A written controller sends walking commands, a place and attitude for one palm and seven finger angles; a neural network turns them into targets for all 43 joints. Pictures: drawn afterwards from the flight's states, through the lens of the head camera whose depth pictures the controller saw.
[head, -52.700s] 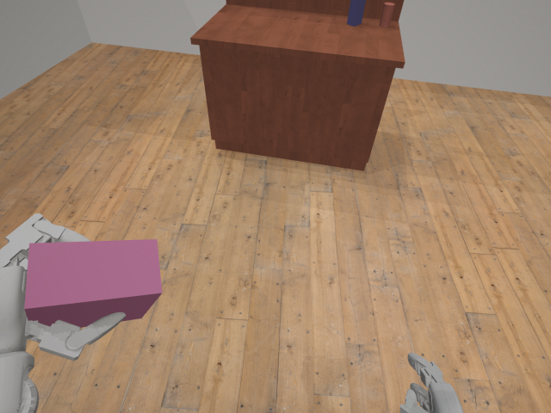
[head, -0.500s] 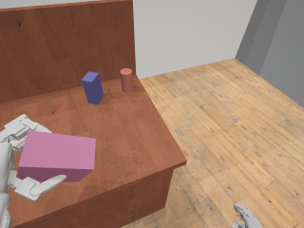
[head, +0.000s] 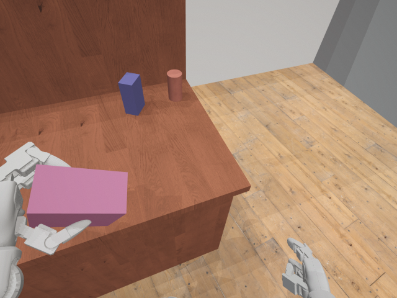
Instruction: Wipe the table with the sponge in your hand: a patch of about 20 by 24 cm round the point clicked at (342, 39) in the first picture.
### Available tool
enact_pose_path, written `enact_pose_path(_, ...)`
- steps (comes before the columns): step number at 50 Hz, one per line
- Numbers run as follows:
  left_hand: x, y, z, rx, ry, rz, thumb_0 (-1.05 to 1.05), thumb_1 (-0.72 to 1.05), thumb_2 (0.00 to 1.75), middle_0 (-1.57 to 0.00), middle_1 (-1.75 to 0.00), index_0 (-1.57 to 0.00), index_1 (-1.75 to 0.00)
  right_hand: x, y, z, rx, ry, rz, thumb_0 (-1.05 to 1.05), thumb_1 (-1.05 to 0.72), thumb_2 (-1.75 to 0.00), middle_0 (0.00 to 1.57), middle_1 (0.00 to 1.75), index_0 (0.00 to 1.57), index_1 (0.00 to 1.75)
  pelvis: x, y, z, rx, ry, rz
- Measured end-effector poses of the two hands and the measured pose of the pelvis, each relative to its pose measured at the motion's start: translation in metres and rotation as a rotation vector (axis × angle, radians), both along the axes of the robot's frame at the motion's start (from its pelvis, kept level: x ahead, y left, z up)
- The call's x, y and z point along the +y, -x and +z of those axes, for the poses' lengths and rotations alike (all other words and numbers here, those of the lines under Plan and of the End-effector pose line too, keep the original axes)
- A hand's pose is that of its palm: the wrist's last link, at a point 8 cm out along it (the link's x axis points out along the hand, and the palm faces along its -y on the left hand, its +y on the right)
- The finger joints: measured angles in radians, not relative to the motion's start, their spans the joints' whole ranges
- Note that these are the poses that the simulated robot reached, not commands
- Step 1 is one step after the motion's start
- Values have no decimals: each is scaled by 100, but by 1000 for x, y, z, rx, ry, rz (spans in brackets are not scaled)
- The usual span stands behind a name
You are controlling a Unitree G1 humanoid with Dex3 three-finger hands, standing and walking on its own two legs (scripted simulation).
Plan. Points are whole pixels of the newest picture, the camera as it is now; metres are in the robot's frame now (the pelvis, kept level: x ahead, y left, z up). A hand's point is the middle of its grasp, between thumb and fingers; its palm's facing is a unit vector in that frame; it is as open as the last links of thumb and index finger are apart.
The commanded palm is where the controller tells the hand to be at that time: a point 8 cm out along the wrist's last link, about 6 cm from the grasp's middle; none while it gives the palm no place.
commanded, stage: step back with the hand held close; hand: left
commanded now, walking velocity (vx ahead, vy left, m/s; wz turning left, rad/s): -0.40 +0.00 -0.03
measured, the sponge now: (91, 200) +0.23 +0.20 +0.14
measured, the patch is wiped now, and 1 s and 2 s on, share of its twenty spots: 0.95 0.95 0.95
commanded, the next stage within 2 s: stop stepping back and stand still in 0.48 s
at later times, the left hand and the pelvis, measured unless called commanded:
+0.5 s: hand out of the picture +0.12 +0.26 +0.18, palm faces +0.35 -0.88 -0.33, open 10.3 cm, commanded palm +0.07 +0.30 +0.19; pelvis -0.10 +0.03 +0.00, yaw -2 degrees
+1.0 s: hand out of the picture -0.02 +0.29 +0.16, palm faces +0.30 -0.86 -0.41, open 10.3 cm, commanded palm -0.06 +0.34 +0.19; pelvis -0.23 +0.06 -0.01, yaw +0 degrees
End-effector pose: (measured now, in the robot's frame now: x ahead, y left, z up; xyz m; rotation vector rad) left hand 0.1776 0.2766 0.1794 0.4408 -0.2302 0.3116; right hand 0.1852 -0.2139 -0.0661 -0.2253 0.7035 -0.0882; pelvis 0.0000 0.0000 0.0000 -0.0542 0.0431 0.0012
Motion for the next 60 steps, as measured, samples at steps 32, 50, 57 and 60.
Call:
enact_pose_path(32, 23, 124, 11, -186, 38, -178, -1, -54, 104, -71, -132, -73, -132, 33, 180, 0, 69, 24, -96, 1, -90, -90, 21, 30, 20, 31, 41, 129, -4, -61, 6, -47)
enact_pose_path(50, 59, 233, -2, -47, -47, -70, -1, -54, 105, -71, -132, -73, -132, 40, 296, -20, 89, 17, -95, 1, -90, -90, 20, 30, 20, 30, 64, 225, -10, -86, 10, -7)
enact_pose_path(57, 79, 264, -11, -113, 64, 10, -1, -54, 105, -71, -132, -73, -132, 46, 313, -5, 44, 40, -84, 1, -90, -90, 21, 30, 20, 30, 67, 257, -9, -45, -22, 1)
enact_pose_path(60, 80, 274, -12, -146, 44, -13, -1, -54, 105, -71, -132, -73, -132, 47, 312, -3, -48, 71, -83, 1, -90, -90, 21, 30, 20, 30, 76, 274, -22, -31, -31, 9)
